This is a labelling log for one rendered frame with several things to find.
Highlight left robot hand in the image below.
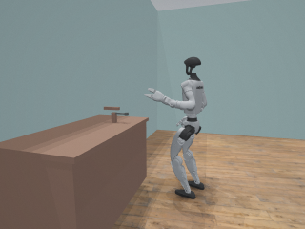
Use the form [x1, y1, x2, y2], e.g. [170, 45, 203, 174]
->
[144, 88, 164, 102]

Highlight right robot upper arm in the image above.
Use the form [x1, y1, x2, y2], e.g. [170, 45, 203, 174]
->
[201, 81, 207, 108]

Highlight left robot upper arm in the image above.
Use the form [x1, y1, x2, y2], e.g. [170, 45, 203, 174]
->
[181, 79, 196, 111]

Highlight right robot thigh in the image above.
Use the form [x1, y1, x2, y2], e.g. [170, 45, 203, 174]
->
[182, 126, 201, 160]

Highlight right robot hand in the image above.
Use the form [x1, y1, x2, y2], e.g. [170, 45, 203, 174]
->
[176, 116, 188, 128]

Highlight tap lever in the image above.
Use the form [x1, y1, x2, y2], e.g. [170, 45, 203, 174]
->
[115, 112, 129, 116]

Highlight robot left forearm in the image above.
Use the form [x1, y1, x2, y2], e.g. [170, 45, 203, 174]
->
[162, 96, 194, 110]

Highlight humanoid robot head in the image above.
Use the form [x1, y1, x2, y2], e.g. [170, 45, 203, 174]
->
[184, 57, 201, 81]

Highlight counter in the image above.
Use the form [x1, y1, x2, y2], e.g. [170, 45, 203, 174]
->
[0, 106, 149, 229]

